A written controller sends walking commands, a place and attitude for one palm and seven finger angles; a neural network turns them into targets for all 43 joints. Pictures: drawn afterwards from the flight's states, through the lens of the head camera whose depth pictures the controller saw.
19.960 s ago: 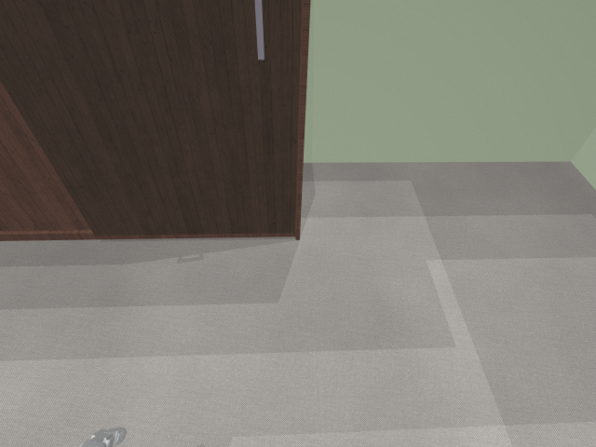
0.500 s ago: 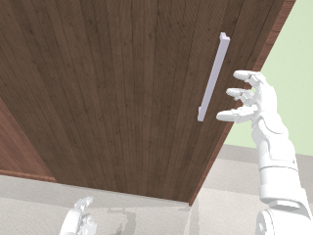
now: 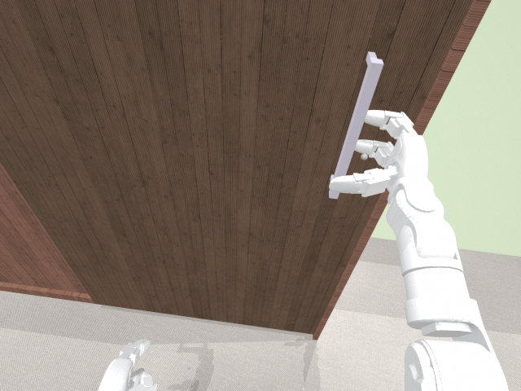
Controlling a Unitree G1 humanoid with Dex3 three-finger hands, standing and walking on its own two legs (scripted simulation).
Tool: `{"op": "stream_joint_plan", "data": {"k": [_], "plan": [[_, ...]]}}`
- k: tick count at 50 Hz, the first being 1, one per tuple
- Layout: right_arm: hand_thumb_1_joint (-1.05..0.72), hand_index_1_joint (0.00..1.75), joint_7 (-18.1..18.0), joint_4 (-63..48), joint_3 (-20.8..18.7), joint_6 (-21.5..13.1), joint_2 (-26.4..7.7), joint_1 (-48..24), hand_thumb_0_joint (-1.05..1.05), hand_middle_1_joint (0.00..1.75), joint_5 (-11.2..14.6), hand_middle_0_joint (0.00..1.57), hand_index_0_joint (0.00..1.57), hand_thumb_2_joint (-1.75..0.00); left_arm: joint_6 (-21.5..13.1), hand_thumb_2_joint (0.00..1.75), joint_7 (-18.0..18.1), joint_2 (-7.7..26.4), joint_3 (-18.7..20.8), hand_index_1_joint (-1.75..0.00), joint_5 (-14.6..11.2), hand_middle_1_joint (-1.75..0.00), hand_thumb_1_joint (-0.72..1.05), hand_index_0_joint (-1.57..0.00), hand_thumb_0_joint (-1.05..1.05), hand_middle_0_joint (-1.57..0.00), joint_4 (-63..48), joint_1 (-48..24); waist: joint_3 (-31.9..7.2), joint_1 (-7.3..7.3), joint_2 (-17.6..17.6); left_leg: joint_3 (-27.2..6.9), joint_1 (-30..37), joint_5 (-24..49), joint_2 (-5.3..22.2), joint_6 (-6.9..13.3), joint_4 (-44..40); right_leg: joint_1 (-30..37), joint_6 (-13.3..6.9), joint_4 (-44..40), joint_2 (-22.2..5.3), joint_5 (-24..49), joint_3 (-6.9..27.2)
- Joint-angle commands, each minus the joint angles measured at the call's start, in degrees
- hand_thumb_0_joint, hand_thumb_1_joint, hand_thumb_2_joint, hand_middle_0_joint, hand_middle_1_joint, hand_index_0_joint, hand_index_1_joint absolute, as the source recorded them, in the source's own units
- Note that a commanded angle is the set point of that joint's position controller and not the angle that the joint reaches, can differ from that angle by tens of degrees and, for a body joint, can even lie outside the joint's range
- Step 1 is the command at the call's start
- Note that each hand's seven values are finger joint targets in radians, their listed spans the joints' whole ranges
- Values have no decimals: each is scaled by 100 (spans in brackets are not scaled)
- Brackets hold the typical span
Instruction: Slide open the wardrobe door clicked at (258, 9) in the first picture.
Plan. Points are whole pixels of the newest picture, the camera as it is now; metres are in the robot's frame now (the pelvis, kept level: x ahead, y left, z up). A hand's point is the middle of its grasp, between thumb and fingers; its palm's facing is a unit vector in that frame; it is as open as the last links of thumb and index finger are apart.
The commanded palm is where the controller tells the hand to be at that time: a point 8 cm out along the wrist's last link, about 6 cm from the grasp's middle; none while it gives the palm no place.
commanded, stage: slide the fingers in behind the handle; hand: right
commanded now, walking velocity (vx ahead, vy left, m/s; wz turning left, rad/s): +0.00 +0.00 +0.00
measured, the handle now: (350, 134) +0.49 -0.12 +0.18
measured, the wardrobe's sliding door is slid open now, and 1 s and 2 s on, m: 0.00 0.00 0.00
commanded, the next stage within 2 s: move the hooked fingers beside the handle in 0.50 s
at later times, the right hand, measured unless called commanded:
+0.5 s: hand (360, 155) +0.41 -0.12 +0.19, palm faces +0.11 +0.99 +0.00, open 14.3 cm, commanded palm +0.37 -0.16 +0.19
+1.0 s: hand (364, 159) +0.40 -0.12 +0.19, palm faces +0.09 +1.00 +0.00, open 14.2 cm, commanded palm +0.37 -0.17 +0.19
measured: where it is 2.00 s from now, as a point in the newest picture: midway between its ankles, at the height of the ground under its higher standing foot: outside the picture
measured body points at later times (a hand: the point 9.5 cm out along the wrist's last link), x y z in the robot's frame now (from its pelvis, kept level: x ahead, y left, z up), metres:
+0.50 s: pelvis +0.00 +0.00 +0.00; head -0.01 +0.03 +0.45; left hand +0.15 +0.24 -0.11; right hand +0.40 -0.18 +0.20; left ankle +0.03 +0.09 -0.74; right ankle -0.02 -0.11 -0.74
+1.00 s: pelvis +0.01 +0.00 +0.00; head -0.01 +0.02 +0.45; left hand +0.20 +0.21 -0.09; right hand +0.39 -0.18 +0.20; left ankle +0.03 +0.09 -0.74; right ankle -0.02 -0.11 -0.74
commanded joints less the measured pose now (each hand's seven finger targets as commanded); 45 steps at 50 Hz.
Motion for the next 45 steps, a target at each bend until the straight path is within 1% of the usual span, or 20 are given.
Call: {"op": "stream_joint_plan", "data": {"k": [1,3,4,7,10,13,14,16,18,21,23,29,30,32,34,36,38,40,42,45], "plan": [[50,120,91,-1180,83,-445,-630,-3199,0,120,16,30,30,-30,-332,90,94,602,207,-30,12,-30,90,-20,0,-20,-829,-649,-1555,147,258,-405,777,801,77,-14,-280,44,-63,-264,-22,1030,246],[50,120,121,-998,183,-486,-496,-3269,0,120,51,30,30,-30,-351,90,99,602,200,-30,9,-30,90,-20,0,-20,-813,-621,-1495,180,323,-375,715,755,74,-11,-281,48,-49,-285,-36,1028,288],[50,120,139,-778,132,-484,-584,-3344,0,120,72,30,30,-30,-351,90,106,627,188,-30,0,-30,90,-20,0,-20,-755,-577,-1384,220,554,-376,672,669,70,-33,-323,-38,-67,-292,-34,904,299],[50,120,132,-415,-103,-551,-881,-3489,0,120,65,30,30,-30,-358,90,125,665,198,-30,10,-30,90,-20,0,-20,-714,-544,-1324,193,616,-417,659,382,99,-55,-376,-180,-91,-313,-30,677,309],[50,120,206,-586,48,-716,-711,-3533,0,120,67,30,30,-30,-399,90,97,614,190,-30,3,-30,90,-20,0,-20,-781,-560,-1634,157,273,-449,830,673,122,-19,-277,-119,-84,-272,-2,857,269],[50,120,251,-505,97,-810,-570,-3215,0,120,120,30,30,-30,-420,90,62,631,207,-30,-14,-30,90,-20,0,-20,-807,-512,-1608,146,478,-381,804,825,85,-19,-233,-79,-71,-268,-35,989,282],[50,120,241,-568,-39,-831,-739,-3212,0,120,112,30,30,-30,-421,90,52,649,221,-30,-14,-30,90,-20,0,-20,-806,-482,-1654,117,495,-406,881,884,89,-19,-231,-122,-79,-263,-32,1018,272],[50,120,255,-800,17,-841,-676,-3127,0,120,95,30,30,-30,-430,90,36,627,230,-30,-20,-30,90,-20,0,-20,-847,-531,-1703,101,429,-419,917,1019,93,-24,-211,-74,-93,-234,-24,1093,230],[50,120,244,-937,-6,-824,-719,-3026,0,120,70,30,30,-30,-421,90,30,640,238,-30,-16,-30,90,-20,0,-20,-890,-540,-1742,65,451,-393,979,1042,96,-21,-192,-60,-84,-269,-39,1157,248],[50,120,258,-1241,174,-735,-430,-2795,0,120,82,30,30,-30,-417,90,7,601,242,-30,-25,-30,90,-20,0,-20,-935,-617,-1697,55,302,-381,961,1242,78,-9,-169,41,-77,-233,-32,1306,200],[50,120,236,-1296,189,-663,-392,-2591,0,120,119,30,30,-30,-408,90,3,618,241,-30,-28,-30,90,-20,0,-20,-954,-656,-1626,38,486,-361,959,1121,71,-20,-195,20,-78,-269,-51,1241,229],[50,120,156,-1716,67,-470,-535,-2489,0,120,51,30,30,-30,-347,90,11,598,242,-30,12,-30,90,-20,0,-20,-946,-709,-1700,17,377,-359,1077,1385,76,-9,-162,95,-68,-237,-37,1481,196],[50,120,169,-1779,196,-427,-350,-2440,0,120,71,30,30,-30,-351,90,-2,576,235,-30,16,-30,90,-20,0,-20,-975,-730,-1671,23,396,-354,1052,1422,74,-18,-156,112,-69,-225,-28,1495,190],[50,120,144,-1766,83,-373,-478,-2298,0,120,65,30,30,-30,-317,90,-3,609,247,-30,14,-30,90,-20,0,-20,-982,-739,-1628,-8,517,-337,1064,1437,67,-16,-151,114,-64,-222,-44,1546,206],[50,120,129,-1985,-106,-350,-687,-2294,0,120,55,30,30,-30,-286,90,-1,596,237,-30,35,-30,90,-20,0,-20,-990,-749,-1798,-50,350,-343,1204,1626,79,2,-111,132,-44,-215,-26,1700,184],[50,120,151,-2041,88,-291,-480,-2219,0,120,40,30,30,-30,-260,90,-18,560,219,-30,28,-30,90,-20,0,-20,-1008,-792,-1683,-15,328,-327,1151,1715,75,5,-90,146,-36,-190,-24,1763,179],[50,120,156,-2038,93,-254,-453,-2071,0,120,61,30,30,-30,-226,90,-15,577,229,-30,28,-30,90,-20,0,-20,-1025,-798,-1649,-12,526,-287,1117,1698,61,2,-83,182,-26,-201,-55,1827,211],[50,120,158,-2112,156,-202,-375,-2168,0,120,67,30,30,-30,-209,90,-14,555,216,-30,32,-30,90,-20,0,-20,-1024,-812,-1583,17,422,-283,1051,1705,61,4,-85,212,-18,-183,-40,1825,207],[50,120,131,-2200,93,-186,-468,-2052,0,120,58,30,30,-30,-192,90,-13,572,220,-30,36,-30,90,-20,0,-20,-1061,-857,-1692,-46,341,-287,1106,1697,62,15,-55,263,-1,-171,-35,1894,221],[50,120,113,-2119,295,-93,-311,-2446,0,120,36,30,30,-30,-165,90,8,548,192,-30,32,-30,90,-20,0,-20,-1005,-846,-1463,90,402,-267,899,1485,60,-2,-111,213,-2,-192,-36,1685,254]]}}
